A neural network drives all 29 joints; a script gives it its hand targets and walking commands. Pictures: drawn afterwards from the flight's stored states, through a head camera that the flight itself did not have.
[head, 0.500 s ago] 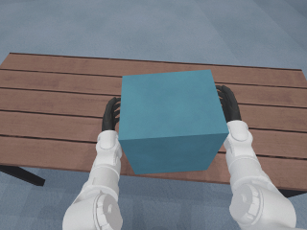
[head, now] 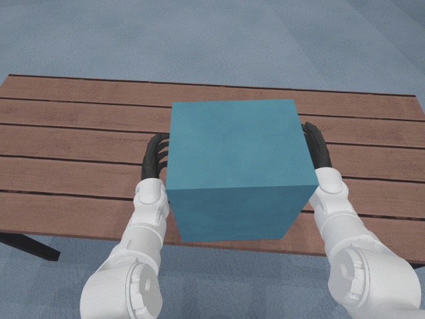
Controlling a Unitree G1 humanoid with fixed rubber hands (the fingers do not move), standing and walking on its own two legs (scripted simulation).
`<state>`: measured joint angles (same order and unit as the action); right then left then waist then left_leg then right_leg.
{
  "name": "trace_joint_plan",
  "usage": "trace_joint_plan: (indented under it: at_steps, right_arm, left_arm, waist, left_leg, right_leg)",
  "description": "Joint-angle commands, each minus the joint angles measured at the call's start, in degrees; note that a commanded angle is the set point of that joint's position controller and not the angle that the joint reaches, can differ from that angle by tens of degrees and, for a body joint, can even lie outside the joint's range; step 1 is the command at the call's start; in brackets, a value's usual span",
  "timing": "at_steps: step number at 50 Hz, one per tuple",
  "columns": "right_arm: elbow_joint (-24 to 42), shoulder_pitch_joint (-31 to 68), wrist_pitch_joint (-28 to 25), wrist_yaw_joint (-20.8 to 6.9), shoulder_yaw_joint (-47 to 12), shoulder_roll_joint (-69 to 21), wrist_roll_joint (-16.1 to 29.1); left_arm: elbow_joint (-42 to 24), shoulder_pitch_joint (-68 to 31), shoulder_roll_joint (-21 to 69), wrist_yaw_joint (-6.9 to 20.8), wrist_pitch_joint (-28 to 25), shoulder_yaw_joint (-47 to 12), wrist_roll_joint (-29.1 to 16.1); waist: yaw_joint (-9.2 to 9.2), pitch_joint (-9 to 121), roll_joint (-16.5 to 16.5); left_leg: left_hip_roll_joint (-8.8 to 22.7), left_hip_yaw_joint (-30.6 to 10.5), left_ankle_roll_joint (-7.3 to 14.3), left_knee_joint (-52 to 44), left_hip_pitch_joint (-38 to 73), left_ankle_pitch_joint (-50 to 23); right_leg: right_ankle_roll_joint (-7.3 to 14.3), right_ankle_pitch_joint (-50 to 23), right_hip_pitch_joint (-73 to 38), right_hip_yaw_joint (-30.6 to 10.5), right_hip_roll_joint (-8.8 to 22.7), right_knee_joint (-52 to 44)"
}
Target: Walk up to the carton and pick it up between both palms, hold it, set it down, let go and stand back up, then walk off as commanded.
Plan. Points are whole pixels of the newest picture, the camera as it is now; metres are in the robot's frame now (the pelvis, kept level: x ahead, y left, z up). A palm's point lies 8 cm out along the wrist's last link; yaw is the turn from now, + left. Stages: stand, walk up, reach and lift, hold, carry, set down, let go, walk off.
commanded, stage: set down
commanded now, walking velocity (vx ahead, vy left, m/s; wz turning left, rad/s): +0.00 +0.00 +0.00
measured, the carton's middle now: (232, 177) +0.41 +0.00 -0.03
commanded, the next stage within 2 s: none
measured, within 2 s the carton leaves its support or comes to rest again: rests again in 0.04 s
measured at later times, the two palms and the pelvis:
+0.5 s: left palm (125, 182) +0.38 +0.22 -0.02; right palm (337, 152) +0.45 -0.21 +0.02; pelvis -0.02 -0.01 -0.03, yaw +1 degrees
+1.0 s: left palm (119, 210) +0.32 +0.22 -0.02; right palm (342, 193) +0.37 -0.21 +0.00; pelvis -0.05 -0.01 -0.03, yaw +2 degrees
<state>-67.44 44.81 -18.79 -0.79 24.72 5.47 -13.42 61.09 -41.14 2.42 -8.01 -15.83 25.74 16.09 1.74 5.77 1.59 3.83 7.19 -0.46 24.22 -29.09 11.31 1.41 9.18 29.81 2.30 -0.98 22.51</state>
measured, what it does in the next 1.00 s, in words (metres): stands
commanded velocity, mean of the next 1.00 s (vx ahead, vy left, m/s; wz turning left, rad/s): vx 0.00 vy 0.00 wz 0.00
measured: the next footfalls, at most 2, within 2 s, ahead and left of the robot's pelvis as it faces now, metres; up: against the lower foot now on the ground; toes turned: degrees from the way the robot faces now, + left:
none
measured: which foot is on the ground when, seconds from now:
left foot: down 0.00-1.00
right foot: down 0.00-1.00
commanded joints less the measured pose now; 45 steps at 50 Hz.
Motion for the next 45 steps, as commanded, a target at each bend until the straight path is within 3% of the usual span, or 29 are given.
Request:
trace_joint_plan:
  at_steps: [1, 7, 8, 9, 10, 15, 16, 19, 20, 21, 23, 25, 26, 27, 28, 32, 34, 36, 37, 38, 39, 40, 41, 43, 45]
  right_arm:
    - [0.3, 24.7, -1.8, -0.3, -13.9, -0.6, 8.3]
    - [-8.3, 30.3, -3.6, 1.4, -21.7, 11.7, 20.3]
    - [-9.2, 30.3, -4.1, 1.7, -22.8, 13.0, 22.0]
    - [-11.7, 30.0, -4.6, 2.1, -23.0, 15.1, 23.2]
    - [-12.4, 31.8, -5.1, 2.0, -23.3, 16.4, 24.7]
    - [-16.9, 35.1, -8.4, 1.5, -27.1, 21.8, 30.4]
    - [-18.8, 36.0, -8.8, 1.3, -27.8, 22.9, 31.0]
    - [-20.0, 36.7, -9.2, -0.1, -30.6, 24.2, 34.2]
    - [-22.6, 35.2, -9.2, -0.5, -30.8, 24.9, 34.8]
    - [-22.5, 37.1, -9.0, -1.0, -32.6, 24.6, 35.4]
    - [-20.9, 37.1, -9.5, -1.2, -32.4, 25.2, 36.0]
    - [-20.8, 38.6, -8.8, -1.8, -34.9, 23.8, 37.3]
    - [-20.3, 36.3, -9.1, -2.0, -35.0, 23.9, 37.4]
    - [-18.4, 35.5, -9.5, -2.2, -36.7, 23.8, 38.5]
    - [-17.7, 31.0, -10.4, -2.0, -37.8, 22.9, 39.3]
    - [-12.8, 26.9, -12.2, -1.3, -39.2, 21.3, 41.0]
    - [-10.7, 26.5, -11.6, -1.7, -38.9, 21.4, 41.4]
    - [-8.3, 26.4, -10.8, -2.0, -37.3, 22.7, 41.2]
    - [-7.3, 26.3, -10.5, -2.1, -35.5, 23.4, 40.2]
    - [-6.2, 26.6, -10.2, -2.2, -33.9, 23.8, 39.2]
    - [-3.3, 25.2, -10.1, -2.2, -33.6, 24.3, 39.0]
    - [-1.8, 26.7, -9.6, -2.0, -31.7, 25.0, 37.4]
    - [0.4, 26.7, -9.2, -2.0, -31.0, 24.3, 36.9]
    - [-0.8, 21.4, -8.4, -2.2, -31.6, 23.9, 36.8]
    - [-0.9, 19.9, -7.7, -2.0, -32.8, 24.0, 37.2]
  left_arm:
    - [-0.2, -23.5, -1.9, -1.7, -4.3, -8.3, -5.7]
    - [11.7, -27.7, -12.3, -1.3, -8.8, -12.1, -15.0]
    - [14.0, -28.1, -13.6, -1.0, -9.5, -13.0, -16.8]
    - [15.1, -28.9, -14.2, -0.6, -10.1, -14.8, -18.6]
    - [16.4, -30.8, -15.0, -0.5, -10.6, -16.3, -20.2]
    - [17.3, -32.5, -15.8, 0.1, -12.8, -22.7, -25.9]
    - [17.9, -32.4, -15.8, 0.4, -12.8, -24.1, -26.9]
    - [18.0, -32.7, -16.8, 0.8, -13.1, -26.2, -29.5]
    - [17.9, -31.5, -17.2, 1.2, -13.2, -26.7, -29.7]
    - [18.5, -32.2, -17.9, 1.6, -13.0, -26.7, -30.5]
    - [19.1, -32.6, -19.1, 2.6, -13.7, -27.9, -32.6]
    - [20.3, -34.4, -21.2, 3.8, -14.3, -27.2, -33.8]
    - [20.0, -32.4, -21.0, 4.2, -14.8, -27.3, -33.8]
    - [18.9, -30.3, -21.5, 4.5, -15.3, -27.3, -34.3]
    - [15.6, -26.6, -21.7, 4.9, -15.6, -25.9, -33.2]
    - [10.9, -21.5, -22.4, 6.0, -15.6, -23.5, -30.0]
    - [9.0, -20.9, -21.9, 5.8, -15.2, -23.9, -29.0]
    - [7.9, -21.4, -22.4, 5.3, -14.7, -24.3, -29.4]
    - [7.7, -21.7, -22.0, 5.1, -14.6, -25.4, -29.9]
    - [7.9, -23.8, -22.7, 4.9, -14.8, -26.0, -31.2]
    - [5.2, -21.5, -21.8, 4.4, -15.1, -26.7, -31.9]
    - [5.7, -24.2, -23.1, 4.2, -15.2, -27.0, -32.8]
    - [4.8, -24.8, -23.3, 3.8, -15.3, -27.4, -33.8]
    - [2.7, -19.7, -23.0, 3.4, -15.4, -28.1, -34.5]
    - [3.1, -17.7, -22.8, 3.6, -14.4, -27.9, -34.5]
  waist:
    - [3.78, 34.3, -0.6]
    - [4.17, 39.0, 0.9]
    - [3.69, 40.2, 1.5]
    - [2.1, 40.8, 1.6]
    - [1.9, 41.3, 0.7]
    - [1.8, 47.0, -2.9]
    - [0.83, 46.4, -3.0]
    - [2.36, 46.4, -4.3]
    - [1.34, 45.8, -4.6]
    - [2.44, 44.0, -2.6]
    - [0.61, 45.9, -0.3]
    - [1.2, 44.5, 2.7]
    - [0.36, 44.8, 3.0]
    - [1.18, 45.0, 4.2]
    - [1.94, 47.7, 3.9]
    - [2.54, 49.6, 3.4]
    - [2.51, 48.0, 0.7]
    - [2.3, 44.3, 0.0]
    - [0.9, 43.9, -0.1]
    - [0.37, 43.6, 0.7]
    - [0.37, 43.5, 1.9]
    - [-0.8, 44.0, 2.4]
    - [-0.36, 44.4, 2.9]
    - [-1.2, 42.9, 3.3]
    - [-0.9, 41.3, 3.8]
  left_leg:
    - [-2.8, -1.3, -1.5, 3.5, 4.3, -17.2]
    - [-3.1, -2.2, -2.8, 8.8, -1.6, -18.9]
    - [-3.2, -2.2, -3.0, 10.2, -1.2, -20.7]
    - [-2.9, -2.7, -3.5, 11.0, -0.5, -20.9]
    - [-2.8, -3.1, -3.8, 11.5, -0.5, -20.9]
    - [-1.6, -4.6, -6.4, 17.2, 6.9, -32.3]
    - [-1.6, -5.0, -6.4, 17.7, 7.5, -32.0]
    - [-1.7, -5.2, -6.7, 19.2, 6.3, -33.9]
    - [-1.7, -5.7, -6.6, 19.1, 7.0, -33.1]
    - [-2.1, -5.3, -6.0, 19.5, 3.6, -31.3]
    - [-2.6, -4.9, -5.1, 19.6, -0.3, -27.3]
    - [-3.4, -4.5, -3.8, 18.8, -9.3, -20.2]
    - [-3.7, -4.3, -3.5, 18.3, -10.4, -18.7]
    - [-3.8, -4.5, -3.2, 17.8, -12.0, -18.3]
    - [-4.2, -4.4, -3.0, 18.0, -11.1, -20.8]
    - [-5.2, -4.3, -2.4, 16.2, -15.1, -18.5]
    - [-5.5, -4.0, -2.6, 15.8, -13.9, -16.9]
    - [-5.5, -4.1, -2.4, 14.8, -12.5, -12.8]
    - [-5.5, -4.4, -2.4, 14.8, -12.1, -10.5]
    - [-5.5, -4.6, -1.9, 14.7, -13.3, -7.5]
    - [-5.1, -4.8, -1.9, 14.6, -11.4, -6.9]
    - [-5.3, -4.8, -1.6, 14.4, -12.6, -3.4]
    - [-5.4, -4.8, -1.4, 14.3, -13.7, -1.9]
    - [-5.2, -5.1, -1.3, 14.0, -11.6, -1.2]
    - [-5.2, -5.4, -1.4, 14.3, -11.2, -2.4]
  right_leg:
    - [-1.4, -20.8, -16.0, -2.1, -0.9, 4.1]
    - [-1.7, -21.9, -12.3, -3.3, -1.3, 9.1]
    - [-1.8, -23.0, -11.2, -3.1, -1.5, 9.8]
    - [-1.8, -22.8, -9.8, -2.9, -1.6, 10.2]
    - [-1.9, -21.8, -7.7, -2.3, -1.9, 10.6]
    - [-1.3, -20.7, 3.7, 0.2, -3.4, 12.2]
    - [-1.3, -19.5, 5.6, 0.6, -3.5, 12.4]
    - [-1.0, -16.3, 8.6, 0.5, -3.2, 13.3]
    - [-1.1, -16.5, 9.5, 0.8, -3.1, 13.0]
    - [-1.4, -15.3, 8.6, 0.5, -2.8, 13.6]
    - [-2.1, -17.1, 6.2, 0.4, -2.0, 14.9]
    - [-3.4, -18.3, 1.7, -0.8, -0.6, 16.3]
    - [-3.8, -20.2, -1.4, -1.0, -0.5, 16.7]
    - [-4.4, -23.1, -3.4, -0.9, -0.2, 17.5]
    - [-4.9, -28.1, -6.3, -1.6, 0.1, 18.2]
    - [-6.1, -33.4, -14.0, -2.7, 0.7, 18.8]
    - [-5.1, -28.0, -12.2, -2.7, 0.2, 17.7]
    - [-4.4, -19.1, -10.0, -2.6, -0.1, 15.7]
    - [-3.8, -14.1, -8.5, -2.6, -0.5, 15.1]
    - [-3.4, -8.1, -6.9, -2.9, -0.6, 14.8]
    - [-3.1, -6.7, -6.2, -2.1, -1.1, 14.5]
    - [-2.9, -2.6, -5.8, -2.5, -1.1, 14.2]
    - [-2.8, 0.0, -5.0, -2.6, -1.1, 14.2]
    - [-2.6, -0.7, -5.6, -2.8, -1.0, 14.1]
    - [-2.6, -2.3, -6.5, -3.2, -0.7, 14.2]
